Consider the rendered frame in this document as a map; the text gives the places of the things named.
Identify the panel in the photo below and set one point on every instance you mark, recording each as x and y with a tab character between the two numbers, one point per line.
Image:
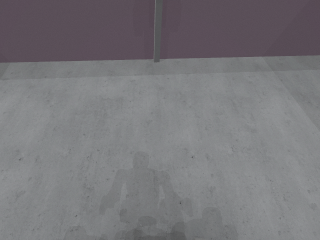
157	29

